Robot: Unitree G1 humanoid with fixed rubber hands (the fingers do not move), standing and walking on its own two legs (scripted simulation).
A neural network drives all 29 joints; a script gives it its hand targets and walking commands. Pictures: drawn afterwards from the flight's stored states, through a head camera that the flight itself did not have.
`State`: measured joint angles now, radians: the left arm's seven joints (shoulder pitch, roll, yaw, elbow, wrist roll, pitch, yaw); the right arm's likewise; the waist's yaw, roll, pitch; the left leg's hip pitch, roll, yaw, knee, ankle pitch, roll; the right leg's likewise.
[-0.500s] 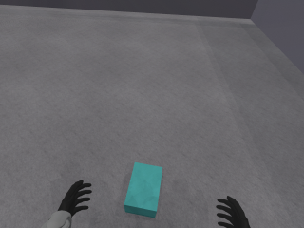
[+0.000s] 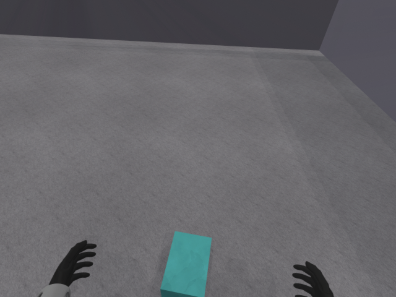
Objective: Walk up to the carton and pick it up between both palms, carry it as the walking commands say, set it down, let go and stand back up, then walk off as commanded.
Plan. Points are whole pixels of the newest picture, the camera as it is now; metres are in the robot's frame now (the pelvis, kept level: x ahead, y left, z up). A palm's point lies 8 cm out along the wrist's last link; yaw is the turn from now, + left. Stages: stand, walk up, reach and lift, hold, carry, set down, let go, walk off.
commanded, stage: stand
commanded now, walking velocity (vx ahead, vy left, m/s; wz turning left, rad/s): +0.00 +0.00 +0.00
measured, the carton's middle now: (187, 267) +0.46 +0.04 -0.69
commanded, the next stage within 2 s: walk off in 1.44 s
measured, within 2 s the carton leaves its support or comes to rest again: neither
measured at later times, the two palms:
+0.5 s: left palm (59, 289) +0.15 +0.28 -0.05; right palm out of the picture +0.17 -0.25 -0.05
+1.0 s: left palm out of the picture +0.13 +0.29 -0.06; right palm out of the picture +0.15 -0.26 -0.05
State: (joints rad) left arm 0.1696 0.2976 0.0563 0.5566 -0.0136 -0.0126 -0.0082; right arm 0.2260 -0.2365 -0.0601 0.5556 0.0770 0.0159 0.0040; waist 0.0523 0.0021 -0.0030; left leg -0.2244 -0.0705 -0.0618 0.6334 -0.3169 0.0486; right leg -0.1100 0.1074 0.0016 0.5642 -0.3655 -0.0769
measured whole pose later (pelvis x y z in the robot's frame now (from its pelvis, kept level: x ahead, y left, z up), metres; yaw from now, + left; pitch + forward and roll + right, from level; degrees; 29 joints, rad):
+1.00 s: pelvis -0.01 +0.00 +0.00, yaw +0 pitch -6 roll -1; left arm 0.17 0.32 0.06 0.68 -0.01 -0.05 0.00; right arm 0.23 -0.26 -0.06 0.60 0.08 -0.02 -0.01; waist 0.05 0.00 -0.02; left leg -0.23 -0.06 -0.06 0.63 -0.30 0.05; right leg -0.11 0.11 0.00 0.56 -0.34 -0.08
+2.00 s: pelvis -0.03 +0.05 +0.01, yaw +3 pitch -3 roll +0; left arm 0.17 0.33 0.06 0.76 -0.01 0.04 0.05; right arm 0.23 -0.29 -0.06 0.69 0.08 0.10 0.01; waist 0.05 0.01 0.05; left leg -0.45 0.00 -0.06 1.09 -0.46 -0.07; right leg -0.17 -0.02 -0.01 0.54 -0.32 0.00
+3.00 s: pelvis -0.06 +0.14 -0.01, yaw +9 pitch -5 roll -1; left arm 0.19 0.29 0.06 0.78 -0.01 -0.04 0.02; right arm 0.22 -0.31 -0.03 0.69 0.08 -0.01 0.00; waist 0.05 0.05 0.07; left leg -0.31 -0.01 -0.06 0.68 -0.29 0.01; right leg -0.18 0.04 0.00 0.65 -0.38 -0.02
